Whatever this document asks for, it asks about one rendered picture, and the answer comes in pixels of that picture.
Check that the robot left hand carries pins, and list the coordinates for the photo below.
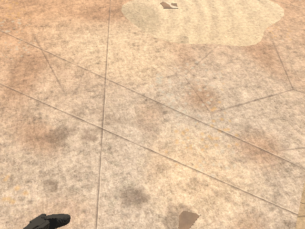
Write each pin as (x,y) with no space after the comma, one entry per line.
(49,221)

